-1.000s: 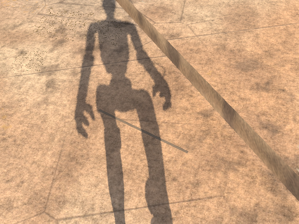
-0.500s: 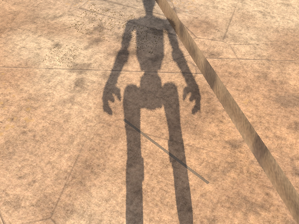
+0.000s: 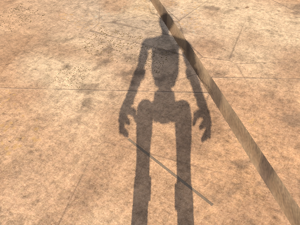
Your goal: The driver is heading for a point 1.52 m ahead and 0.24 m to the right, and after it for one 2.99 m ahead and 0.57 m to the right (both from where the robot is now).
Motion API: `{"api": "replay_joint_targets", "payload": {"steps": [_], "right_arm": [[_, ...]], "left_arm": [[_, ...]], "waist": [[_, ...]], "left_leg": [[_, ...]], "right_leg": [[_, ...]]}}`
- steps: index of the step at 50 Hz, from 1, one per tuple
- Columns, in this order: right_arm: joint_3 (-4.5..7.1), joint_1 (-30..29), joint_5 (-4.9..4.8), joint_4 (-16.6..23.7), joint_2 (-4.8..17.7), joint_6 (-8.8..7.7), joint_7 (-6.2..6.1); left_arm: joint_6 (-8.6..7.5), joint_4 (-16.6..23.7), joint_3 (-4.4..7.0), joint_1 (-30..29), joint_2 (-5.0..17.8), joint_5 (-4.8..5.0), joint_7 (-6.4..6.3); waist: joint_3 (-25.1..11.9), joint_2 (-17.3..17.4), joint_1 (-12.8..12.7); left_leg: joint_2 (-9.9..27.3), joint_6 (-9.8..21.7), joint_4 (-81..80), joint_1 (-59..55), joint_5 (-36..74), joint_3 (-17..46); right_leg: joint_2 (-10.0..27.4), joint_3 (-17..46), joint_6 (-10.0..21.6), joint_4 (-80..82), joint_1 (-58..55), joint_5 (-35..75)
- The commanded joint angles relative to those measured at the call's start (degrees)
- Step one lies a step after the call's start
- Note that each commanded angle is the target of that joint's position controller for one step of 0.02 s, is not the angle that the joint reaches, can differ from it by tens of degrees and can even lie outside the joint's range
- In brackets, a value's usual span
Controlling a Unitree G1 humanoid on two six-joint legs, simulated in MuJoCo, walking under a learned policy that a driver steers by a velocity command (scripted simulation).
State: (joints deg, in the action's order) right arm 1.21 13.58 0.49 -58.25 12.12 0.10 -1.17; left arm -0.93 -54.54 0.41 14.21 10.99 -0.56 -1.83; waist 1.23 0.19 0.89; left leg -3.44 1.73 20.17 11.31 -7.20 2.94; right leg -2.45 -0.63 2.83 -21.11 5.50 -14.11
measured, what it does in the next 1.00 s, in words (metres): walks ahead, turning right: left foot, then right foot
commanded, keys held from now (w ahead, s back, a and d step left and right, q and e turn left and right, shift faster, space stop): no key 0.06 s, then w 0.38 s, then w+e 0.56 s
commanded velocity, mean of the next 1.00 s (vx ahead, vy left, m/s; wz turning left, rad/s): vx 0.35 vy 0.00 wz -0.20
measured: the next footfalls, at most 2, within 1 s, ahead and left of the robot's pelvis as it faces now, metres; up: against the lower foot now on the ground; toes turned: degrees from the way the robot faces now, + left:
left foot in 0.42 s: +0.18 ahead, +0.14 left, +0.00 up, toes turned +3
right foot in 0.92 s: +0.49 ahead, -0.04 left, +0.00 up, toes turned -18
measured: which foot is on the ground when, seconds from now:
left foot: down 0.00-0.12, up 0.14-0.40, down 0.42-0.90, up 0.92-1.00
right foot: down 0.00-0.42, up 0.44-0.90, down 0.92-1.00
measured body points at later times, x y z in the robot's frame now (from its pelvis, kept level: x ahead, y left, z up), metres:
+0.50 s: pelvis +0.12 +0.06 -0.01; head +0.14 +0.07 +0.44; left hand +0.09 +0.31 -0.17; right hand +0.19 -0.21 -0.14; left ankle +0.14 +0.14 -0.75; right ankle +0.00 -0.07 -0.68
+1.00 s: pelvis +0.39 +0.02 -0.03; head +0.42 +0.01 +0.42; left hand +0.57 +0.24 -0.16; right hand +0.32 -0.22 -0.17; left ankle +0.23 +0.16 -0.64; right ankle +0.45 -0.03 -0.75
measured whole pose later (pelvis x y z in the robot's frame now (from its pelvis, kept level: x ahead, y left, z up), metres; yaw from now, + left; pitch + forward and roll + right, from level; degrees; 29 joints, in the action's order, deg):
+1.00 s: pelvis +0.39 +0.02 -0.03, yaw -15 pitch +0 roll -1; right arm 1.9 19.7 0.8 -57.3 11.3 -4.9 -0.4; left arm -1.8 -51.7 4.1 7.3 13.8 -1.5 1.2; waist 4.3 0.3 0.1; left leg 1.2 2.2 70.5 12.7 -23.5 -4.3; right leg -6.8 -7.0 10.4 -34.4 23.2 -12.2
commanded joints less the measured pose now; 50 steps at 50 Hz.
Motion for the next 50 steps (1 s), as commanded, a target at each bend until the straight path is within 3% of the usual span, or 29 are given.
{"api": "replay_joint_targets", "payload": {"steps": [1, 3, 4, 6, 8, 9, 11, 13, 17, 19, 20, 21, 22, 23, 24, 25, 27, 28, 34, 39, 42, 44, 45, 46, 47, 48, 49, 50], "right_arm": [[0.64, 1.17, -0.09, -0.29, 4.55, -0.45, -0.41], [0.50, 1.38, -0.09, -1.42, 4.44, -0.40, -0.55], [0.34, 1.83, -0.04, -2.07, 4.06, -0.31, -0.58], [0.72, 1.20, 0.34, -2.02, 4.88, -0.03, -0.43], [0.75, -2.00, 1.15, -0.38, 4.49, -0.16, 0.33], [0.50, -3.37, 1.71, 0.63, 3.57, -0.57, 0.78], [0.89, -5.07, 1.65, 2.03, 4.42, -1.63, 1.35], [1.24, -5.34, 1.37, 2.63, 4.72, -2.72, 1.96], [1.53, -7.32, 0.59, 4.72, 3.86, -3.63, 2.73], [1.79, -0.75, 0.35, 3.03, 3.10, -3.82, 2.65], [2.63, 5.68, 0.45, 0.81, 4.54, -4.07, 2.20], [4.12, 14.58, 1.17, -1.43, 8.82, -4.57, 1.37], [5.78, 23.21, 1.52, -2.78, 16.41, -4.50, 0.92], [4.68, 19.60, 1.08, -3.01, 12.28, -3.74, 0.91], [4.04, 11.69, 1.05, -0.22, 10.53, -3.74, 1.04], [3.38, 7.00, 0.98, 1.29, 8.15, -4.19, 1.25], [2.19, 5.17, 0.72, 1.40, 5.15, -5.24, 0.87], [1.93, 6.46, 0.79, 0.90, 4.74, -5.67, 0.66], [1.15, 11.57, 0.79, -0.81, 4.09, -6.73, 0.15], [0.94, 13.36, 0.51, -1.64, 4.62, -6.85, -0.61], [1.41, 13.13, 0.50, -1.81, 6.73, -6.55, -1.32], [2.07, 11.57, 0.92, -1.08, 8.39, -5.66, -1.72], [2.36, 10.79, 0.96, -0.35, 9.08, -5.24, -1.46], [2.58, 9.37, 0.79, 0.94, 9.45, -5.17, -0.80], [1.44, 12.90, 0.62, 3.87, 2.03, -5.30, 0.54], [2.08, 6.78, 0.05, 7.01, 5.87, -5.98, 1.17], [2.13, 1.23, 0.01, 8.97, 7.16, -6.89, 1.45], [2.13, 1.01, -0.06, 9.15, 7.44, -7.53, 1.43]], "left_arm": [[-0.38, 0.11, 1.18, 2.55, 6.04, 0.00, -0.22], [-0.34, -0.88, 1.02, 2.70, 5.75, -0.01, -0.26], [-0.31, -1.57, 0.95, 3.48, 5.60, -0.14, -0.20], [0.18, -2.44, 2.03, 4.99, 8.23, -0.34, -0.03], [0.61, -3.32, 2.86, 7.72, 9.87, -0.16, 0.05], [0.46, -3.87, 3.13, 8.43, 9.91, -0.16, 0.04], [-0.53, -4.68, 3.22, 9.89, 8.92, -0.82, 0.26], [-1.62, -5.02, 3.46, 9.98, 8.99, -0.81, 0.50], [-2.86, -5.95, 3.77, 10.72, 9.35, -0.79, 0.89], [-2.99, -5.56, 3.86, 8.13, 9.78, -0.26, 1.15], [-3.26, -5.37, 3.58, 7.83, 9.22, -0.31, 1.31], [-3.67, -4.45, 2.81, 6.74, 7.34, -0.37, 1.62], [-3.90, -1.66, 1.54, 7.95, 2.36, 0.15, 2.02], [-3.32, -1.21, 2.89, 4.31, 7.18, -1.17, 2.04], [-3.22, -0.63, 2.98, 2.52, 6.86, -0.85, 2.56], [-3.35, -1.28, 2.69, 2.86, 5.57, -0.40, 3.12], [-2.62, -2.30, 2.72, 4.93, 4.33, -1.04, 3.54], [-2.11, -2.60, 2.81, 5.50, 4.19, -1.25, 3.72], [-0.90, 2.18, 2.68, -5.99, 3.19, -0.86, 4.33], [-1.10, 6.86, 1.51, -15.56, 1.83, -0.85, 4.98], [-1.11, 6.85, 2.20, -12.57, 3.71, -1.04, 4.59], [-1.16, 4.45, 3.33, -3.40, 5.87, -1.21, 4.19], [-1.36, 2.50, 4.28, 3.22, 7.51, -1.51, 3.97], [-1.47, 0.86, 5.79, 10.18, 10.67, -2.14, 3.32], [-1.20, 1.64, 7.23, 9.13, 16.39, -2.42, 2.66], [-0.36, 2.04, 7.35, 9.98, 16.78, -0.79, 2.74], [-0.27, 2.31, 6.86, 5.69, 14.84, -0.41, 2.19], [-0.53, 2.64, 6.19, 2.94, 11.85, -0.13, 2.07]], "waist": [[0.94, 0.28, -0.48], [0.99, 0.24, -0.47], [-0.11, -0.08, -0.68], [1.88, -3.42, -1.53], [7.25, -7.37, -3.13], [9.80, -8.17, -3.42], [11.09, -5.63, -3.43], [9.54, -4.22, -2.86], [7.33, -6.19, -2.67], [6.01, -5.43, 1.26], [3.66, -3.16, 3.84], [-0.79, 3.97, 7.77], [-6.43, 19.46, 8.79], [-2.27, 10.66, 6.59], [3.02, 4.90, 3.23], [4.43, 2.29, 1.37], [4.35, 3.04, -1.19], [3.58, 3.31, -1.34], [6.11, 3.08, -0.53], [7.37, 3.57, 0.73], [3.98, 4.78, -1.51], [-1.47, 6.70, -5.65], [-5.21, 6.59, -8.42], [-8.68, 3.01, -12.27], [-13.17, -10.57, -6.71], [-16.37, -7.31, -8.49], [-6.52, -2.66, -7.10], [-2.63, 1.58, -4.68]], "left_leg": [[6.45, 0.87, -2.26, -2.28, 5.07, 6.35], [6.62, 0.92, -2.27, -2.55, 5.34, 6.34], [6.04, 1.10, -2.13, -2.89, 1.34, 5.89], [2.42, 2.10, 3.52, 2.15, -12.14, 2.58], [0.19, 2.36, 12.23, 12.62, -17.25, -2.31], [2.14, 2.26, 16.52, 15.83, -15.61, -3.86], [5.01, 2.20, 23.03, 22.55, -16.21, -3.07], [6.16, 1.78, 23.16, 24.58, -15.33, -3.43], [4.72, 1.59, 15.91, 15.48, -11.21, -6.84], [2.20, 2.13, 8.90, 1.17, -5.87, -9.49], [0.60, 2.61, 6.70, -9.42, -5.94, -8.93], [7.70, 4.55, 1.73, -19.76, -12.74, 0.73], [24.52, 11.15, -9.37, -27.48, -28.32, 28.59], [26.06, 12.43, -12.54, -20.48, -33.43, 34.73], [24.56, 11.12, -11.71, -14.68, -32.16, 27.10], [21.97, 9.39, -12.68, -10.24, -24.86, 20.52], [17.98, 6.35, -13.78, -7.13, -12.09, 9.97], [17.31, 5.98, -13.58, -7.56, -6.62, 6.71], [15.70, 5.29, -13.77, -9.62, 13.84, -5.58], [15.39, 4.39, -12.40, -10.72, 25.92, -12.29], [16.65, 3.52, -3.89, -16.20, 48.46, -15.01], [17.66, 3.57, 10.33, -17.55, 58.68, -16.10], [17.79, 3.91, 21.12, -14.70, 53.53, -15.79], [15.94, 3.08, 37.23, -5.54, 38.80, -16.51], [6.02, 0.68, 58.88, 17.45, -18.02, -14.67], [0.37, 0.45, 68.18, 29.40, -22.65, -2.20], [5.39, 1.09, 64.49, 34.92, -15.34, 0.25], [7.56, 1.05, 58.59, 31.74, -10.74, -0.08]], "right_leg": [[8.41, 7.41, 1.59, 4.87, 3.05, 6.59], [8.28, 7.26, 1.57, 4.85, 2.87, 6.98], [7.91, 7.32, 1.74, 5.71, 2.46, 1.31], [8.21, 10.33, 3.91, 7.68, 3.09, -16.73], [14.64, 19.05, 8.39, 13.71, 2.84, -30.48], [18.46, 22.67, 10.56, 15.73, 2.99, -31.08], [20.89, 24.45, 12.60, 16.77, -0.77, -24.00], [19.12, 20.43, 11.92, 15.36, -5.25, -15.57], [16.01, 13.26, 10.10, 12.16, -2.39, -3.45], [13.96, 9.04, 8.11, 6.81, 5.93, 2.03], [11.68, 6.52, 6.59, 0.15, 11.13, 7.47], [7.39, 1.25, 4.26, -14.54, 17.32, 8.63], [-0.83, -5.65, 1.04, -35.30, 29.67, -11.55], [0.63, 1.75, 2.46, -44.73, 33.68, -16.35], [4.09, 4.01, 3.59, -47.02, 35.20, -10.67], [5.80, 4.58, 3.67, -45.43, 33.08, -5.52], [7.25, 4.07, 2.73, -42.36, 29.12, -1.05], [6.85, 3.38, 2.27, -42.64, 28.61, 0.27], [6.30, 0.01, 0.70, -36.16, 36.66, 8.77], [4.32, -6.81, 1.90, -18.23, 30.28, 13.58], [0.38, -9.80, 5.33, -14.95, 23.59, 9.59], [-2.70, -10.23, 8.37, -14.88, 14.91, 3.96], [-3.61, -8.64, 10.17, -11.92, 6.73, 2.85], [0.26, -1.63, 12.87, -6.93, -4.46, -1.08], [18.06, 25.94, 20.88, -6.16, -21.16, 0.46], [21.70, 45.94, 25.46, 4.63, -24.50, -8.15], [20.96, 37.11, 22.27, 7.59, -17.53, -7.68], [19.16, 31.49, 19.59, 8.84, -9.66, -1.37]]}}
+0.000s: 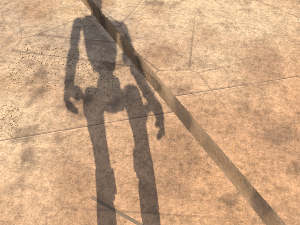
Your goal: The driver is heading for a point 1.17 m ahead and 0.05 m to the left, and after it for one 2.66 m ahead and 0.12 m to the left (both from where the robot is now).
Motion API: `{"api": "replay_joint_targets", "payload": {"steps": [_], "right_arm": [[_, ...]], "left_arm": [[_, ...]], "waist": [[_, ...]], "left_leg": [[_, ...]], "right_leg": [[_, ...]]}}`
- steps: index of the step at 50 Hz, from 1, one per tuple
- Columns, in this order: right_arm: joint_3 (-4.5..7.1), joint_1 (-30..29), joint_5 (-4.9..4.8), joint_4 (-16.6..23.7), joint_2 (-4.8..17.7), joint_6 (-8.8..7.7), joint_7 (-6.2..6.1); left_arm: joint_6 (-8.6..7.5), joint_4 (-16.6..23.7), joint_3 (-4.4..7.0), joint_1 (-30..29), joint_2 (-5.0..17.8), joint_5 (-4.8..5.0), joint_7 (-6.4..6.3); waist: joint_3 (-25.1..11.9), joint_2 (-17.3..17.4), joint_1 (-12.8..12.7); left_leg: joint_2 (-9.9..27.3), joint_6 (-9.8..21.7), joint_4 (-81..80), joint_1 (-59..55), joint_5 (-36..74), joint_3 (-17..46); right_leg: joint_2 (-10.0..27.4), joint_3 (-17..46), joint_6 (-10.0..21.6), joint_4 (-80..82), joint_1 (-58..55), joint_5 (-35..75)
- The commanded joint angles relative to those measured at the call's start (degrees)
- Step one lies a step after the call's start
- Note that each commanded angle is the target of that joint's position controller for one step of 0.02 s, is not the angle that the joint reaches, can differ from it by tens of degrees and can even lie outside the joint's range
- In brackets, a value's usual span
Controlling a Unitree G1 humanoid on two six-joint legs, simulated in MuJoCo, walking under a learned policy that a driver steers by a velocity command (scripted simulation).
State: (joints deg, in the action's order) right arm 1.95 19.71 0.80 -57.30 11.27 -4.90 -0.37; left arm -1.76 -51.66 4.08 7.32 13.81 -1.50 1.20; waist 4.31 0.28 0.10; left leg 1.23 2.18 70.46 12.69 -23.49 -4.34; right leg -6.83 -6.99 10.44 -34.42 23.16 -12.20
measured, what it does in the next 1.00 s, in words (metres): walks ahead: left foot, then right foot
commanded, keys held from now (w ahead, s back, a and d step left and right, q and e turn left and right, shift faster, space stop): w+e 0.08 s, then w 0.78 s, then w+q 0.14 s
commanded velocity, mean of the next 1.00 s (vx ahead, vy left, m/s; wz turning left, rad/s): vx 0.50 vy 0.00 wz -0.15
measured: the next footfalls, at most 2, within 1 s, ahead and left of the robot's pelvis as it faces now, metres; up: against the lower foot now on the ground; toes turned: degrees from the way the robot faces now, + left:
left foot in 0.46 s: +0.46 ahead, +0.10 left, +0.00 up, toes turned -6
right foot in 0.98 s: +0.68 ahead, -0.12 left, +0.00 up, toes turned -10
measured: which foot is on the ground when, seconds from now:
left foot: up 0.00-0.44, down 0.46-0.98, up 1.00-1.00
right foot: down 0.00-0.48, up 0.50-0.96, down 0.98-1.00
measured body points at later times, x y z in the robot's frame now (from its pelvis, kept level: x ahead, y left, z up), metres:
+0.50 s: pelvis +0.30 +0.03 +0.00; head +0.34 +0.03 +0.45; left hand +0.27 +0.30 -0.13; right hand +0.47 -0.22 -0.10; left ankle +0.42 +0.10 -0.72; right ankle +0.09 -0.03 -0.68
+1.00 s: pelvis +0.56 -0.02 +0.01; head +0.59 -0.03 +0.46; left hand +0.78 +0.18 -0.09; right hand +0.47 -0.25 -0.14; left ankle +0.42 +0.10 -0.70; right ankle +0.65 -0.11 -0.72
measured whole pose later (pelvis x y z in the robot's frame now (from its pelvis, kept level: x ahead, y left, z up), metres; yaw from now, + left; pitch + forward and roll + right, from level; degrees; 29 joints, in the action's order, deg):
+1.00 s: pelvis +0.56 -0.02 +0.01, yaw -6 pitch +1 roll +1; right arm 1.8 26.0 0.1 -58.3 11.7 -4.4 0.0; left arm -5.1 -47.9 1.0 2.2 11.3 -2.8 0.1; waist 2.4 -0.2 3.9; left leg -2.4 3.0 31.5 1.8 -24.6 -1.1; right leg 0.4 -4.1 4.2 -29.7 23.7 -6.6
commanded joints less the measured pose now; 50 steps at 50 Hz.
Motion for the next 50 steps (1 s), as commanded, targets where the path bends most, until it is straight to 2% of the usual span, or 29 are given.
{"api": "replay_joint_targets", "payload": {"steps": [1, 3, 5, 7, 12, 17, 19, 20, 21, 22, 23, 24, 25, 26, 27, 28, 29, 31, 33, 36, 39, 41, 42, 44, 46, 47, 48, 49, 50], "right_arm": [[1.44, -4.38, 0.06, 7.56, 7.83, -2.18, 0.32], [1.18, -2.44, 1.86, 7.65, 6.43, 0.21, 0.41], [1.00, -3.10, 2.27, 8.44, 5.44, 1.83, 0.87], [0.89, -7.58, 2.17, 10.25, 5.40, 2.43, 1.25], [0.51, -17.87, 1.40, 13.71, 5.56, 2.59, 1.97], [-0.07, -26.17, 0.95, 16.90, 5.77, 2.00, 2.39], [0.06, -25.65, 0.86, 17.52, 6.51, 1.60, 2.39], [0.31, -22.65, 0.80, 16.86, 7.12, 1.37, 2.19], [0.83, -17.97, 0.66, 15.49, 8.15, 1.17, 1.72], [1.56, -10.29, 0.56, 13.04, 9.54, 0.82, 1.07], [2.26, -0.88, 1.29, 10.46, 11.00, 0.26, 0.32], [3.52, 7.45, 2.93, 9.60, 16.21, 0.06, -0.49], [4.41, 7.37, 2.09, 8.42, 17.80, 0.91, 0.31], [3.54, 0.89, 0.58, 9.52, 13.47, 1.34, 1.01], [2.49, -4.00, 0.08, 10.24, 9.52, 1.11, 1.19], [1.82, -5.69, 0.52, 9.77, 7.36, 0.75, 1.22], [1.37, -5.10, 0.50, 8.63, 6.43, 0.29, 1.00], [1.05, -3.37, 0.29, 6.81, 6.10, -0.53, 0.92], [1.33, -1.26, -0.16, 5.42, 7.41, -1.26, 1.01], [1.35, 1.33, -0.29, 4.06, 7.94, -1.34, 1.05], [1.23, 3.49, -0.45, 2.95, 7.88, -1.27, 1.22], [1.34, 5.27, -0.30, 2.28, 8.50, -1.18, 1.08], [1.35, 6.72, -0.15, 1.77, 8.37, -1.07, 0.88], [1.29, 7.91, 0.05, 1.09, 8.26, -0.77, 0.54], [1.54, 6.90, 0.30, 0.94, 9.35, -0.45, 0.11], [1.73, 5.98, 0.20, 1.06, 10.01, -0.35, 0.00], [1.59, 5.17, -0.17, 1.12, 9.68, -0.19, 0.03], [1.15, 4.33, -0.86, 2.71, 8.40, -0.36, 0.10], [-0.40, 9.57, -2.39, 4.72, 1.09, -0.37, 0.41]], "left_arm": [[-0.19, 0.03, 2.05, 7.51, 7.29, 0.77, -1.05], [-1.41, 0.15, 1.28, 6.86, 5.98, 1.34, -1.37], [-2.52, -0.39, 1.47, 8.86, 7.38, 1.65, -1.34], [-2.85, -0.95, 1.52, 11.52, 7.93, 1.66, -1.23], [-2.89, -2.43, 0.86, 18.31, 6.69, 1.56, -1.17], [-2.99, -3.40, 0.27, 21.88, 6.94, 0.56, -2.15], [-3.15, -3.57, 0.26, 21.25, 7.78, 0.23, -2.49], [-3.29, -3.35, 0.29, 19.67, 8.32, 0.15, -2.64], [-3.50, -3.29, 0.35, 18.61, 8.91, 0.05, -2.67], [-3.58, -3.43, 0.38, 18.00, 9.30, -0.16, -2.44], [-3.77, -3.17, 0.13, 17.30, 8.94, 0.22, -2.17], [-4.04, -1.13, -0.97, 19.61, 4.83, 1.56, -1.78], [-3.86, -2.02, -0.73, 25.30, 4.05, 2.94, -1.65], [-3.40, -2.03, -0.09, 21.20, 7.82, 0.90, -1.96], [-3.49, -0.89, -0.24, 15.86, 6.93, 0.49, -1.57], [-3.42, -0.25, -0.51, 13.81, 5.37, 0.58, -1.21], [-2.86, 0.31, -0.49, 12.96, 4.89, -0.13, -0.85], [-1.76, -0.37, -0.90, 14.72, 3.05, -0.65, -0.16], [-1.30, 0.29, -1.03, 12.87, 2.63, -0.81, 0.27], [-1.08, 2.96, -1.40, 4.73, 2.56, -0.76, 0.59], [-1.34, 5.16, -2.23, -2.42, 1.33, -0.21, 0.78], [-1.47, 6.00, -2.61, -5.77, 1.05, 0.07, 0.68], [-1.48, 5.76, -2.81, -5.25, 0.63, 0.14, 0.47], [-1.77, 6.53, -2.59, -7.14, 1.58, 0.07, 0.09], [-2.33, 6.26, -2.09, -4.94, 2.67, -0.07, -0.36], [-2.78, 4.81, -1.63, -0.40, 3.48, -0.22, -0.72], [-3.45, 2.22, -0.91, 7.59, 4.45, -0.58, -1.35], [-4.09, 0.38, 0.28, 16.77, 8.32, -1.95, -2.19], [-3.81, 0.18, 1.95, 20.92, 15.22, -2.99, -2.51]], "waist": [[-3.03, 4.32, -1.16], [-3.47, 3.49, 1.54], [-3.37, 1.89, 2.07], [-2.05, -0.04, 0.75], [-1.66, -3.07, -3.85], [0.07, -3.90, -6.42], [0.30, -4.46, -5.00], [-0.41, -4.79, -2.98], [-2.52, -5.42, -0.80], [-6.49, -4.79, 2.49], [-11.52, -3.03, 6.87], [-19.76, 4.86, 8.00], [-25.12, 16.57, 4.82], [-15.78, 5.94, 2.93], [-8.39, 1.35, 2.27], [-4.42, -0.25, 0.89], [-2.95, 1.15, -0.30], [-3.33, 3.33, -1.75], [-3.02, 3.54, -2.12], [-0.93, 3.27, -0.78], [0.08, 3.77, 0.92], [-0.20, 4.01, 2.09], [-1.25, 4.50, 2.34], [-0.52, 3.90, 2.64], [-0.87, 3.72, 0.73], [-2.75, 3.84, -1.21], [-6.79, 2.29, -4.78], [-12.88, -0.45, -8.03], [-19.12, -13.18, -5.74]], "left_leg": [[4.35, -0.10, 3.85, 26.15, 6.72, 7.14], [5.39, -2.21, -1.55, 19.24, 6.08, 7.29], [5.60, -3.60, -6.48, 19.02, 6.86, 5.71], [6.00, -4.42, -12.31, 21.47, 12.15, 4.18], [4.92, -3.52, -25.94, 25.48, 24.41, 2.58], [2.23, -1.48, -35.00, 26.59, 24.50, 1.11], [1.14, 0.28, -37.98, 23.86, 21.36, 1.29], [0.00, 1.42, -39.76, 19.26, 19.06, 1.15], [-1.92, 2.50, -40.55, 12.77, 16.51, 0.68], [-3.66, 3.80, -42.51, 4.40, 15.50, 0.12], [-0.64, 5.70, -44.54, -8.93, 17.36, 2.72], [14.07, 9.77, -44.53, -24.87, 10.94, 20.79], [24.11, 17.12, -52.74, -32.07, 11.20, 46.19], [21.16, 15.69, -54.72, -24.52, 5.66, 42.11], [18.88, 14.34, -55.94, -16.07, 6.64, 32.76], [15.89, 12.36, -57.93, -10.08, 11.47, 26.62], [13.59, 10.89, -58.89, -6.73, 16.06, 22.35], [11.25, 9.95, -60.32, -3.82, 22.85, 17.23], [10.55, 10.41, -61.59, -3.72, 27.08, 14.02], [9.21, 10.25, -63.87, -4.47, 28.06, 10.84], [7.27, 8.77, -63.86, -4.56, 31.21, 7.59], [7.70, 8.51, -63.11, -6.73, 33.59, 6.95], [8.51, 8.71, -61.89, -8.29, 35.51, 6.75], [9.94, 8.70, -59.66, -10.74, 38.79, 8.06], [10.80, 8.23, -54.88, -12.80, 47.02, 9.48], [10.30, 7.71, -49.67, -13.25, 52.77, 9.61], [7.95, 6.62, -40.40, -11.40, 53.60, 8.17], [5.12, 5.26, -27.19, -2.01, 41.00, 6.79], [-3.29, 2.74, -7.74, 16.25, 3.50, 1.89]], "right_leg": [[20.69, 32.40, 9.72, 22.48, -20.86, 5.30], [16.72, 25.61, 8.24, 22.64, -14.22, 15.67], [14.67, 21.90, 7.62, 23.04, -12.49, 20.17], [13.38, 19.93, 5.97, 24.47, -12.45, 21.12], [12.25, 17.80, 0.33, 24.27, -20.21, 25.82], [14.58, 18.30, 0.58, 22.80, -28.44, 29.65], [16.36, 18.46, 0.52, 20.85, -30.52, 34.72], [16.54, 17.57, -0.31, 18.59, -30.15, 40.74], [16.41, 16.97, -1.16, 14.29, -29.70, 48.97], [15.22, 15.89, -1.85, 5.81, -29.38, 53.50], [13.17, 14.08, -2.53, -5.73, -22.75, 46.33], [8.12, 11.07, -4.05, -24.07, -8.76, 24.66], [-1.30, 9.39, -5.51, -40.83, 5.22, -16.31], [3.33, 13.29, -4.56, -44.00, 10.66, -12.81], [5.79, 13.01, -4.61, -41.52, 11.42, -8.32], [7.85, 12.26, -4.58, -37.80, 10.24, -6.21], [9.23, 12.02, -4.95, -34.76, 8.71, -5.47], [9.80, 10.44, -6.04, -32.29, 5.68, -4.29], [10.57, 8.77, -7.11, -29.81, 7.76, -2.70], [12.32, 6.44, -8.90, -22.01, 12.54, 3.16], [11.79, 4.17, -9.72, -9.80, 10.47, 9.05], [10.79, 3.11, -9.63, -4.40, 8.59, 10.81], [9.97, 2.52, -9.29, -3.88, 6.94, 10.55], [9.33, 2.99, -8.43, -1.53, 6.03, 8.64], [7.75, 3.45, -7.38, 1.89, 2.13, 4.45], [6.22, 3.21, -6.67, 4.55, -3.04, 2.49], [5.42, 2.96, -5.56, 9.47, -13.05, 4.43], [13.75, 11.24, -3.31, 10.55, -27.25, 3.13], [31.64, 34.47, 2.92, 14.10, -41.43, 3.39]]}}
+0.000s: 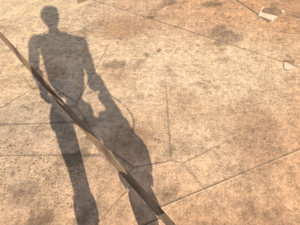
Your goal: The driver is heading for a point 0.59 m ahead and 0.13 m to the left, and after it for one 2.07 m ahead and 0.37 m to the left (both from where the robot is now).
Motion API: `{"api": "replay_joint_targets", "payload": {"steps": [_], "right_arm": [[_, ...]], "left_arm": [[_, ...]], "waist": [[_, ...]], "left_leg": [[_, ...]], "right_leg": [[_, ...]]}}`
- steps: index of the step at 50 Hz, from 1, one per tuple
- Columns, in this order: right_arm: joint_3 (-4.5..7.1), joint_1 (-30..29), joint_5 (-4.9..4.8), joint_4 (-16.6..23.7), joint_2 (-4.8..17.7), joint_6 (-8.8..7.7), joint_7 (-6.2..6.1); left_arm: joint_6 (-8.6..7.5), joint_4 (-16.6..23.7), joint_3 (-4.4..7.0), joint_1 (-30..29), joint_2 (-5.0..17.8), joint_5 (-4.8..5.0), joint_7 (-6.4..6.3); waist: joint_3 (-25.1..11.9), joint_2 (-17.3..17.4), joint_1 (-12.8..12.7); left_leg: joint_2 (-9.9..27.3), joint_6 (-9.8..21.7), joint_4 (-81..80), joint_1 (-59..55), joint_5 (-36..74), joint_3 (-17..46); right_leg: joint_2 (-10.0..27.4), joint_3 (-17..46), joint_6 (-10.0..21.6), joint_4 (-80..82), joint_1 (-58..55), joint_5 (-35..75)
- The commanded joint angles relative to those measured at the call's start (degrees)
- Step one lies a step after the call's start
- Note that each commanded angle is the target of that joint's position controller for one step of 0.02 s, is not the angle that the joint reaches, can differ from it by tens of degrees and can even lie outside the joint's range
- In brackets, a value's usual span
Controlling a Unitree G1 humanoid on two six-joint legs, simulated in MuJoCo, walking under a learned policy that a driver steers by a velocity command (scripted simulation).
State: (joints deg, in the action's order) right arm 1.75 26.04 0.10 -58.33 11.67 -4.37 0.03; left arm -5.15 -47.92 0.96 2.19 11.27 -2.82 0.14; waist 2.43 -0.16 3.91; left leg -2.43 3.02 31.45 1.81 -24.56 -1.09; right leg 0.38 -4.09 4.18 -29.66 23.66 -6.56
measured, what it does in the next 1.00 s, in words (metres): walks ahead, turning left: left foot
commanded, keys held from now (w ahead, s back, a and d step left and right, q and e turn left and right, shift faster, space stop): w+q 0.62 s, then w+e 0.14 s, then e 0.24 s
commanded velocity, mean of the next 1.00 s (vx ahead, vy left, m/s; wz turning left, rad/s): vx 0.45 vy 0.00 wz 0.29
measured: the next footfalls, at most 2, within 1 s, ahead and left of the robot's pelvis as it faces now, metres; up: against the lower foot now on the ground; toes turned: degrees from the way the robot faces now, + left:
left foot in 0.54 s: +0.37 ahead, +0.16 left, +0.00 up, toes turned +23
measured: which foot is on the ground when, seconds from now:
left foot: up 0.00-0.52, down 0.54-1.00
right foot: down 0.00-0.54, up 0.56-1.00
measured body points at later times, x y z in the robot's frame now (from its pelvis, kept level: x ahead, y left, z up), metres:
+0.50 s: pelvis +0.23 +0.04 +0.00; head +0.28 +0.05 +0.45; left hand +0.12 +0.26 -0.14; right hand +0.48 -0.12 -0.11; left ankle +0.34 +0.15 -0.71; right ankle +0.10 -0.09 -0.72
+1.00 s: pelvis +0.46 +0.15 +0.01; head +0.48 +0.17 +0.46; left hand +0.52 +0.40 -0.12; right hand +0.51 -0.09 -0.13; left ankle +0.34 +0.14 -0.73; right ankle +0.57 +0.08 -0.55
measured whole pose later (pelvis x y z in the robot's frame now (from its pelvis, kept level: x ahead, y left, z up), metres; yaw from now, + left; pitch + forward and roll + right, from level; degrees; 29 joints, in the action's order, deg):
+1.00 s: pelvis +0.46 +0.15 +0.01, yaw +18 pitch +1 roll +0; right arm 0.7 25.3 2.0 -54.9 10.4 -3.2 -2.9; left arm 1.0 -43.6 1.1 9.3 9.0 -2.1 -1.0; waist 1.1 -2.1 -0.3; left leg -6.9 7.2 16.3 -1.3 -19.5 -5.7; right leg -0.5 -1.9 3.3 -91.4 56.4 -22.6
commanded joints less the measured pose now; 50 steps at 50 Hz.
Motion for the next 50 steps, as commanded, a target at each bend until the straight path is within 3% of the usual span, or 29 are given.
{"api": "replay_joint_targets", "payload": {"steps": [1, 2, 3, 5, 9, 13, 16, 19, 21, 23, 25, 26, 27, 28, 29, 30, 31, 33, 34, 37, 38, 40, 42, 43, 45, 47, 48, 50], "right_arm": [[1.51, 2.43, -0.18, 4.77, 6.83, 0.07, -0.46], [1.95, -0.71, 0.55, 5.29, 7.12, 0.53, -0.19], [1.84, -3.30, 0.78, 5.77, 6.06, 0.66, 0.34], [2.11, -4.23, 1.82, 6.29, 4.86, 1.99, 1.24], [2.14, -6.54, 2.07, 8.12, 2.76, 3.79, 2.08], [2.17, -14.73, 1.85, 11.35, 2.62, 4.43, 2.51], [1.60, -20.13, 1.85, 13.60, 1.99, 4.30, 3.20], [1.30, -24.81, 2.18, 16.13, 1.96, 4.60, 3.66], [1.43, -25.47, 2.36, 17.02, 2.20, 4.63, 3.64], [1.99, -23.75, 2.55, 17.07, 3.17, 4.51, 3.33], [3.09, -15.88, 2.54, 15.32, 5.10, 3.95, 2.84], [3.99, -8.47, 2.78, 13.05, 6.50, 3.13, 2.26], [5.48, -3.33, 3.23, 11.58, 10.58, 2.48, 1.56], [7.24, -6.06, 2.70, 13.31, 18.74, 3.22, 1.60], [7.54, -2.58, 2.03, 13.99, 18.92, 4.29, 1.08], [6.78, -5.30, 1.67, 13.41, 16.26, 4.44, 0.38], [5.67, -7.18, 1.24, 12.94, 12.51, 3.98, 0.18], [3.70, -11.91, 1.01, 13.56, 7.28, 2.64, -0.10], [3.07, -12.06, 0.95, 13.42, 6.36, 1.87, -0.03], [2.87, -6.34, 1.11, 10.35, 7.78, -0.03, 0.41], [2.66, -4.91, 1.08, 9.67, 7.86, -0.27, 0.40], [1.89, -2.80, 1.34, 8.23, 6.75, -0.16, -0.01], [1.43, -0.34, 1.87, 7.27, 6.80, -0.07, -0.68], [1.37, 0.83, 1.87, 6.50, 7.11, 0.08, -1.14], [0.84, 1.41, 1.86, 5.98, 6.40, 0.21, -1.90], [0.17, 2.67, 1.96, 5.03, 5.15, 0.41, -2.64], [0.09, 1.87, 2.07, 5.02, 5.21, 0.65, -3.51], [0.03, 1.70, 1.90, 5.14, 5.33, 1.06, -4.21]], "left_arm": [[0.65, -3.36, 5.07, 23.58, 15.39, 0.47, -1.04], [0.86, -2.03, 3.94, 17.62, 11.02, 1.09, -0.80], [0.60, -1.32, 3.10, 13.73, 7.58, 1.39, -0.54], [-0.13, -2.01, 2.45, 12.86, 5.20, 1.73, -1.08], [-1.82, -3.82, 3.12, 16.98, 6.33, 2.07, -1.18], [-1.58, -4.89, 3.21, 20.81, 6.12, 1.60, -1.13], [-1.49, -4.69, 3.21, 21.22, 6.44, 1.58, -1.20], [-1.29, -5.07, 3.56, 23.89, 7.45, 1.62, -1.53], [-0.73, -5.23, 3.75, 24.60, 8.03, 1.66, -1.75], [-0.11, -4.83, 4.09, 23.78, 9.51, 1.64, -2.13], [1.05, -4.15, 4.72, 22.48, 11.73, 1.49, -2.14], [1.45, -3.38, 4.81, 20.89, 12.06, 2.07, -1.80], [1.37, -2.02, 4.37, 20.87, 10.36, 2.59, -1.40], [1.05, 2.94, 3.27, 22.78, 4.24, 3.30, -0.64], [0.26, 4.53, 3.74, 15.46, 8.09, 2.50, -0.58], [-0.35, 5.81, 3.14, 12.35, 6.47, 2.90, -0.65], [-0.74, 5.02, 2.86, 13.37, 5.72, 2.74, -0.85], [1.11, 3.11, 2.53, 17.30, 4.77, 1.35, -0.55], [2.24, 2.46, 2.46, 18.80, 4.48, 1.17, -0.11], [4.06, 2.84, 2.24, 16.52, 3.06, 1.44, -0.11], [4.26, 3.72, 2.22, 14.06, 3.17, 1.66, -0.23], [4.43, 4.94, 2.01, 10.19, 2.74, 1.58, -0.56], [4.46, 5.54, 1.90, 8.59, 2.61, 1.57, -0.80], [4.58, 6.10, 1.81, 7.20, 2.22, 1.37, -1.00], [4.71, 7.20, 1.57, 5.07, 2.25, 1.09, -1.27], [4.90, 8.51, 0.97, 2.71, 1.11, 0.62, -1.23], [5.39, 9.35, 0.34, 2.90, -0.67, 0.17, -1.32], [5.56, 10.59, -0.34, 1.04, -0.62, 0.67, -1.21]], "waist": [[-16.35, -7.52, -9.09], [-8.18, -4.54, -6.72], [-3.16, -3.19, -5.80], [0.64, -4.46, -3.40], [0.19, -3.19, -2.11], [1.81, -3.84, -3.66], [2.95, -4.53, -4.37], [4.39, -4.33, -5.79], [3.81, -4.79, -5.73], [1.08, -6.16, -4.43], [-4.54, -7.40, -0.89], [-8.61, -5.68, 2.71], [-12.90, -0.69, 4.75], [-17.70, 15.93, 0.02], [-20.31, 5.00, 4.15], [-13.80, 2.80, 2.44], [-7.61, -0.93, -0.47], [-5.00, -1.65, -5.27], [-4.74, -0.95, -6.15], [-3.60, 2.18, -5.15], [-2.39, 1.88, -4.70], [0.58, 1.10, -4.19], [0.62, 0.76, -3.57], [0.39, 2.08, -3.40], [0.60, 1.56, -3.47], [0.34, 2.04, -3.18], [-0.24, 2.59, -4.91], [0.29, 0.43, -4.75]], "left_leg": [[0.90, 2.42, 38.12, 31.47, -4.60, 2.95], [3.80, 2.73, 39.73, 33.31, -0.93, 4.33], [5.88, 2.56, 37.93, 33.15, 3.12, 4.42], [7.76, 1.40, 35.44, 30.63, 7.40, 4.18], [8.21, -0.30, 35.95, 34.61, 12.94, 3.31], [7.96, -0.93, 29.90, 41.58, 18.37, 2.45], [7.56, -0.81, 18.79, 39.40, 23.64, -0.43], [6.80, 1.13, 10.59, 37.10, 23.86, -4.49], [5.60, 3.00, 7.42, 35.38, 20.94, -6.39], [2.30, 5.23, 5.80, 30.42, 15.40, -8.78], [-1.34, 7.64, 3.97, 20.77, 10.05, -9.15], [-2.75, 8.83, -1.92, 10.14, 13.87, -7.66], [3.31, 10.43, -5.43, -3.42, 13.26, 1.72], [20.47, 20.57, -9.68, -20.00, 20.29, 33.47], [21.13, 21.52, -14.38, -20.30, 22.23, 37.13], [20.56, 20.24, -14.19, -14.84, 22.79, 29.68], [17.76, 17.45, -14.56, -6.23, 26.41, 24.94], [13.17, 13.67, -15.92, 4.07, 31.36, 16.83], [12.22, 12.81, -17.12, 7.27, 32.41, 14.49], [11.94, 12.64, -18.28, 7.80, 35.37, 11.91], [11.99, 11.59, -18.58, 6.79, 33.88, 11.02], [12.31, 8.75, -16.94, 6.35, 40.80, 8.59], [12.54, 6.06, -15.59, 1.55, 46.75, 6.27], [13.14, 5.90, -15.47, -1.44, 47.68, 5.74], [13.29, 5.17, -15.63, -4.95, 49.47, 3.75], [13.10, 4.57, -14.97, -8.82, 53.54, 1.89], [15.61, 4.45, -13.60, -10.55, 58.05, 1.94], [14.73, 3.38, -13.70, -11.77, 62.34, -1.17]], "right_leg": [[25.74, 37.93, 10.99, 13.14, -35.88, -7.60], [23.16, 30.54, 9.70, 14.95, -28.35, -13.34], [20.34, 24.08, 8.02, 18.15, -21.58, -13.76], [16.37, 14.87, 4.58, 21.21, -14.90, -7.15], [15.58, 5.60, 4.00, 21.32, -16.47, 7.04], [14.72, -0.50, 3.65, 20.61, -19.83, 12.61], [14.09, -4.85, 2.79, 20.26, -20.19, 14.73], [16.29, -7.24, 2.05, 19.72, -23.49, 20.41], [16.75, -9.30, 1.26, 16.63, -27.46, 28.86], [16.67, -11.11, 0.61, 9.79, -30.57, 45.49], [16.82, -11.33, 0.71, -4.49, -30.91, 53.62], [15.87, -11.63, -0.32, -16.53, -26.22, 46.10], [12.67, -11.80, -1.75, -32.52, -13.59, 23.13], [-0.58, -8.87, -6.05, -57.91, 12.32, -24.65], [0.00, 3.31, -5.26, -63.57, 19.18, -21.03], [2.83, 4.43, -4.40, -63.83, 22.26, -16.58], [4.91, 4.07, -3.82, -60.07, 20.92, -14.83], [6.77, 4.57, -3.28, -56.52, 15.51, -12.62], [6.86, 4.37, -3.31, -55.26, 13.55, -11.72], [4.83, 2.51, -2.76, -64.95, 20.40, -12.65], [4.87, 3.28, -2.29, -66.21, 24.68, -12.09], [2.77, 5.87, -1.69, -67.76, 30.02, -12.33], [0.25, 7.05, -1.44, -66.51, 34.58, -12.13], [-0.65, 6.34, -1.45, -67.73, 37.72, -12.97], [-1.28, 5.48, -1.46, -64.97, 40.86, -13.48], [-0.96, 2.91, -1.59, -63.31, 42.96, -14.05], [0.61, 4.02, -0.82, -64.81, 43.41, -16.56], [1.09, 1.16, -0.06, -59.82, 42.43, -18.50]]}}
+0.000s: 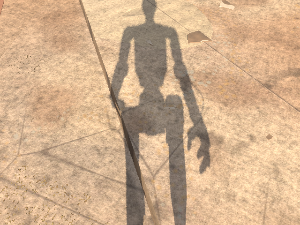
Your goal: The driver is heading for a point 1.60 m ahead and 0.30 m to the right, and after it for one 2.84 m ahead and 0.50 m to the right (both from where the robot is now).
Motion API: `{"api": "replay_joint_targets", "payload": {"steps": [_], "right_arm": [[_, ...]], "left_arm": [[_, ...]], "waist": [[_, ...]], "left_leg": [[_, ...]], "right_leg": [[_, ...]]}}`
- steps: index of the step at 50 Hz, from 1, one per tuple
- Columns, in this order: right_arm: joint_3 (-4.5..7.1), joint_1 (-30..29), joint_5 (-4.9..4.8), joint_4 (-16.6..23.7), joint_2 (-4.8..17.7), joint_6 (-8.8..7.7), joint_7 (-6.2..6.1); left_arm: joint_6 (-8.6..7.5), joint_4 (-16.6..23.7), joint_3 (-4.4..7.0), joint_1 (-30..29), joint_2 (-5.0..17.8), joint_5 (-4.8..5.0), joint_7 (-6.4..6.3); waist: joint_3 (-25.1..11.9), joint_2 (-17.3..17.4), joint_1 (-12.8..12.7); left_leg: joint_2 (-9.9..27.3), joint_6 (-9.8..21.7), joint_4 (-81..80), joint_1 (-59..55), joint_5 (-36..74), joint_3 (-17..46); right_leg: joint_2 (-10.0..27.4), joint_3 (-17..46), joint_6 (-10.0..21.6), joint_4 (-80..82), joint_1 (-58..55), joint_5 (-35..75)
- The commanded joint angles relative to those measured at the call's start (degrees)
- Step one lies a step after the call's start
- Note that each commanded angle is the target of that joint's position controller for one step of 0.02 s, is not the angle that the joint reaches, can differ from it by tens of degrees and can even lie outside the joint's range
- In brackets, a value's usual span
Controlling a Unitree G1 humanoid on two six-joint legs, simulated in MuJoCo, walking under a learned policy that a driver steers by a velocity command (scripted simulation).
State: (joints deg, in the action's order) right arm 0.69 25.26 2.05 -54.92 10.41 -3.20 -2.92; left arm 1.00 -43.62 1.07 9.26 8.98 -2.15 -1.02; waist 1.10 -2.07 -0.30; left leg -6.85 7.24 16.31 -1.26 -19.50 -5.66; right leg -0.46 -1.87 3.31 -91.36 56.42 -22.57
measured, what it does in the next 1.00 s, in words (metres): walks ahead, turning right: right foot 0.12 m higher, then left foot 0.12 m lower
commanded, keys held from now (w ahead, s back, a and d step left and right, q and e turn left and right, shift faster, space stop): e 0.48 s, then no key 0.44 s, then q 0.08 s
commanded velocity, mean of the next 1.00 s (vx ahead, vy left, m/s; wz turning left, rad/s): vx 0.05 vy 0.00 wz -0.35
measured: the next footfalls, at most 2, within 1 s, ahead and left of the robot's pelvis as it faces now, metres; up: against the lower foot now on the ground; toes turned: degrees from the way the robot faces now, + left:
right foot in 0.06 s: +0.18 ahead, -0.09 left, +0.12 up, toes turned -3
left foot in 0.44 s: +0.27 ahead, +0.13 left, +0.00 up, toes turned -11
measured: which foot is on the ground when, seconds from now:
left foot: down 0.00-0.14, up 0.16-0.42, down 0.44-1.00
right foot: up 0.00-0.04, down 0.06-0.42, up 0.44-0.96, down 0.98-1.00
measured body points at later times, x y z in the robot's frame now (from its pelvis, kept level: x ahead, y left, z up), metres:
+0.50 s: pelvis +0.17 +0.05 +0.00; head +0.18 +0.07 +0.45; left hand +0.38 +0.29 -0.10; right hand +0.27 -0.23 -0.07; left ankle +0.23 +0.14 -0.73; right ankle +0.11 -0.06 -0.53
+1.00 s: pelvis +0.18 +0.00 +0.02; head +0.20 -0.02 +0.47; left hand +0.49 +0.04 -0.03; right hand +0.10 -0.25 -0.12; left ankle +0.23 +0.14 -0.73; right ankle +0.14 -0.15 -0.61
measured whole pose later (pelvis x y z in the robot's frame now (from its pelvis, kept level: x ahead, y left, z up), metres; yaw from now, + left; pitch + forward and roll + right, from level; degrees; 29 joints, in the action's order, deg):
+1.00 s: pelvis +0.18 +0.00 +0.02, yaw -23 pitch +2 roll -1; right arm 2.1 22.6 1.9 -43.3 13.8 -0.2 -1.9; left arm 3.6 -28.6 -0.9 -0.5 6.2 0.9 -1.6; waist 0.2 2.6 4.8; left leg 8.6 -1.7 20.7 11.6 -10.3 -9.0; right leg 2.3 0.4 0.2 -73.8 39.4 -39.0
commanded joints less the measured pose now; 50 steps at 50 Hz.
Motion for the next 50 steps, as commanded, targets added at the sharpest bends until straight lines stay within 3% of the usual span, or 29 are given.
{"api": "replay_joint_targets", "payload": {"steps": [1, 4, 6, 7, 8, 9, 10, 12, 14, 15, 18, 20, 21, 22, 23, 24, 25, 26, 27, 28, 30, 31, 38, 43, 44, 46, 48, 49, 50], "right_arm": [[0.97, 1.98, -0.34, 1.85, 6.56, 0.11, -1.41], [1.53, -4.31, -1.51, 4.50, 9.82, 0.08, -2.28], [2.52, -5.13, -2.37, 6.95, 12.76, 0.69, -1.58], [3.22, -10.54, -3.44, 10.00, 14.56, 0.54, -0.18], [2.77, -18.69, -3.36, 13.80, 11.96, 0.42, 1.71], [0.96, -18.46, -1.57, 17.57, 7.80, -0.17, 2.87], [0.56, -20.86, -0.49, 18.92, 6.68, -0.17, 2.97], [0.70, -15.95, 0.06, 18.98, 7.04, 1.17, 2.50], [0.61, -11.83, 0.56, 19.69, 7.30, 3.03, 1.78], [0.18, -11.74, -0.29, 20.82, 6.62, 3.88, 1.56], [-0.79, -8.13, -2.44, 20.92, 5.24, 4.66, 2.21], [0.04, 0.32, -3.24, 16.89, 6.77, 4.57, 1.94], [0.15, 0.17, -2.30, 15.83, 6.87, 4.05, 1.52], [-0.22, -2.09, -0.01, 16.25, 6.94, 2.72, 1.52], [-0.62, -6.89, 0.97, 18.57, 8.84, 1.17, 2.07], [0.69, -10.56, 1.13, 20.75, 10.14, 0.68, 2.43], [2.03, -14.84, 1.14, 22.70, 13.51, 0.64, 1.95], [2.04, -18.22, 0.61, 23.85, 12.48, 0.39, 1.12], [1.56, -18.82, 0.02, 22.96, 11.51, 0.13, 0.27], [1.44, -16.33, -0.20, 21.80, 11.56, -0.12, -0.15], [1.07, -10.83, -0.51, 19.20, 10.54, -0.47, -0.59], [1.14, -8.61, -0.45, 18.42, 10.21, -0.68, -0.52], [2.11, -1.43, 0.31, 16.81, 9.65, -0.59, -0.52], [2.76, 0.58, 0.46, 15.54, 9.74, -0.96, -0.91], [2.23, -2.27, 0.71, 16.07, 8.77, -0.85, -1.35], [3.03, -3.89, 0.83, 16.28, 10.82, 0.35, -1.35], [3.79, -3.17, -0.13, 15.77, 13.88, 2.36, 0.45], [4.32, -0.60, -0.80, 14.01, 14.18, 3.52, 1.72], [3.44, -1.75, -0.72, 14.78, 11.66, 4.30, 3.27]], "left_arm": [[-0.62, 6.78, -0.82, -6.60, 1.70, 0.22, 0.10], [-0.09, 5.27, -1.26, 1.16, 2.69, 1.50, 0.01], [-0.68, 2.22, 1.03, 11.89, 7.90, 2.49, -0.23], [-0.76, 0.30, 2.50, 18.29, 10.41, 2.33, -0.81], [-0.78, -1.73, 3.23, 17.24, 11.18, 2.65, -2.11], [-1.13, -1.33, 4.48, 15.43, 14.19, 0.64, -3.89], [-1.45, -0.71, 4.62, 12.22, 12.08, -0.35, -5.18], [-2.16, 1.41, 3.80, 2.67, 8.33, -0.75, -6.27], [-2.84, 3.54, 3.02, -4.93, 7.22, -1.00, -5.52], [-3.01, 3.87, 3.09, -6.09, 7.84, -1.07, -4.89], [-1.77, 3.99, 3.52, -4.95, 8.21, -0.80, -4.04], [-0.47, 5.26, 3.42, -5.24, 6.52, -0.77, -3.54], [0.12, 4.85, 3.49, -2.30, 5.86, -0.02, -2.98], [0.87, 5.25, 4.03, 0.82, 6.35, 1.26, -2.31], [1.43, 8.53, 3.73, 6.85, 3.66, 0.85, -2.46], [1.60, 9.90, 3.20, 8.23, 4.23, -0.01, -3.45], [2.39, 11.92, 2.58, 6.11, 4.20, -0.91, -4.43], [3.05, 13.37, 3.11, 1.12, 7.64, -0.90, -4.49], [3.38, 15.20, 3.75, -3.54, 10.88, -0.67, -3.26], [3.55, 16.12, 3.91, -5.15, 11.08, -0.18, -1.98], [4.06, 15.25, 3.15, -3.71, 8.43, 0.60, -0.15], [4.49, 14.77, 2.66, -2.92, 6.14, 0.66, -0.23], [4.73, 18.66, 1.98, -9.12, 4.71, -0.48, -1.38], [3.73, 21.59, 0.98, -15.24, 2.56, 0.34, -0.87], [3.35, 22.07, 0.11, -14.31, 1.38, 0.71, -0.34], [2.51, 22.76, -1.54, -14.73, -1.00, 2.13, 0.33], [2.09, 19.47, -1.71, -9.16, -1.55, 4.28, -0.31], [1.44, 18.01, -1.86, -4.53, -2.28, 3.98, -0.70], [0.68, 16.46, -0.13, -1.85, 2.69, 3.31, -2.07]], "waist": [[1.79, 2.00, -0.68], [-3.12, 6.98, -4.81], [-10.84, 1.78, -8.85], [-13.31, -0.74, -13.47], [-12.44, -13.05, -14.56], [-14.57, -10.50, -10.35], [-8.49, -0.01, -9.12], [-1.63, 8.94, -1.71], [-2.62, 9.17, 4.11], [-3.66, 6.65, 5.23], [-7.14, -1.28, 5.51], [-7.24, -0.63, 7.12], [-5.27, 3.03, 5.96], [-5.11, 7.57, 4.36], [-5.02, 10.73, -3.46], [-5.19, 8.49, -5.31], [-4.29, 11.75, -6.55], [-1.88, 8.35, -6.66], [1.01, 4.51, -6.01], [1.42, 3.00, -4.43], [-1.43, 0.63, -2.09], [-3.95, 2.82, -1.13], [-7.04, 8.84, 3.18], [-5.80, 9.18, 4.54], [-6.43, 8.04, 2.18], [-6.87, 10.33, 2.17], [-7.76, 16.16, 2.94], [-6.94, 14.77, 0.80], [-11.15, 3.84, -2.58]], "left_leg": [[17.84, -1.93, 1.44, -7.12, 62.07, 1.12], [17.76, -4.94, 7.50, -0.50, 90.08, -1.58], [15.79, -8.26, 25.62, 4.76, 88.97, -1.74], [9.63, -12.01, 42.19, 13.48, 66.57, -4.27], [1.01, -12.29, 60.74, 28.92, -5.04, -0.54], [2.61, -12.14, 69.69, 36.53, -14.12, 11.82], [6.07, -10.83, 70.64, 39.77, -13.93, 17.94], [9.92, -9.29, 62.23, 37.62, -7.95, 19.46], [8.26, -11.70, 51.14, 25.67, 1.34, 11.10], [7.04, -13.35, 42.01, 21.19, 4.74, 7.62], [6.69, -13.69, 18.55, 7.15, 22.17, 5.11], [8.56, -12.11, 2.01, -3.90, 41.79, 2.06], [10.85, -10.92, -4.76, -6.63, 48.57, 1.18], [14.50, -9.25, -2.64, -7.39, 54.18, 4.87], [24.41, -4.84, 11.92, -3.12, 78.04, 11.18], [31.48, 2.62, 12.02, -0.89, 66.05, 14.93], [37.87, 7.42, 4.05, 5.48, 42.94, 21.88], [37.40, 8.75, -2.03, 9.28, 23.11, 23.10], [33.81, 7.92, -3.95, 13.18, 15.11, 20.85], [30.41, 6.55, -3.29, 14.76, 13.28, 18.14], [23.77, 5.05, 0.66, 14.28, 16.63, 11.99], [23.03, 6.12, 2.46, 12.42, 19.31, 11.60], [27.13, 9.74, 3.45, -2.35, 27.10, 14.67], [28.23, 9.59, 0.77, -3.78, 22.40, 14.93], [27.85, 7.69, 1.73, -1.14, 25.80, 13.60], [24.13, 4.34, -1.69, 3.53, 22.87, 8.09], [22.09, 3.12, -4.23, 9.37, 33.22, 3.82], [21.72, 1.37, -1.45, 12.92, 40.96, 2.02], [15.33, -2.49, 5.69, 14.84, 37.32, -2.86]], "right_leg": [[1.53, -3.25, 1.36, 7.84, 4.92, -2.10], [-1.66, -5.62, 4.15, 28.09, -20.87, 2.62], [-4.17, -2.01, 7.49, 37.14, -39.06, 10.93], [-3.33, 2.06, 11.60, 49.15, -50.68, 20.67], [1.27, 16.30, 14.49, 64.45, -59.65, 34.47], [8.95, 35.13, 19.92, 59.56, -56.18, 34.53], [8.10, 36.07, 17.98, 55.98, -47.20, 27.10], [4.77, 31.75, 11.67, 52.98, -31.67, 20.68], [-0.83, 21.25, 8.39, 52.73, -19.95, 16.22], [-3.15, 16.48, 7.35, 52.76, -18.95, 15.19], [-6.90, 11.41, 4.67, 43.91, -19.95, 10.09], [-9.24, 8.82, 2.62, 32.89, -18.99, 3.15], [-12.01, 5.00, 1.35, 20.88, -17.45, -7.92], [-14.47, 1.68, -0.55, -3.16, -13.33, -16.99], [-12.05, 2.61, -3.37, -21.15, -6.41, -19.40], [-10.45, 4.38, -3.90, -29.86, 2.47, -14.44], [-7.61, 5.83, -5.16, -37.16, 5.69, -11.80], [-4.80, 7.03, -5.77, -36.98, 7.03, -9.50], [-2.73, 8.96, -6.02, -31.91, 6.13, -6.71], [-2.38, 9.27, -5.70, -26.93, 4.02, -3.47], [-4.09, 7.74, -5.32, -18.61, -1.02, 1.98], [-5.40, 6.07, -5.01, -21.39, -1.74, 1.52], [-2.96, 9.95, -4.45, -19.49, 6.63, -8.59], [0.74, 10.42, -2.50, -15.39, 9.26, -14.01], [4.37, 12.97, -0.97, -6.37, 4.42, -16.10], [5.36, 4.96, -0.01, 14.23, -6.51, -23.14], [0.32, -4.35, -0.24, 29.04, -23.11, -26.35], [0.06, -4.32, 0.35, 37.13, -32.06, -6.61], [1.86, 4.83, 1.47, 39.41, -35.51, 2.95]]}}
Over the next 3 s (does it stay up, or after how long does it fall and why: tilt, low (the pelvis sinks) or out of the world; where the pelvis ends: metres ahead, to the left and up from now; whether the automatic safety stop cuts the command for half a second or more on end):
stays up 0.29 0.00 -0.01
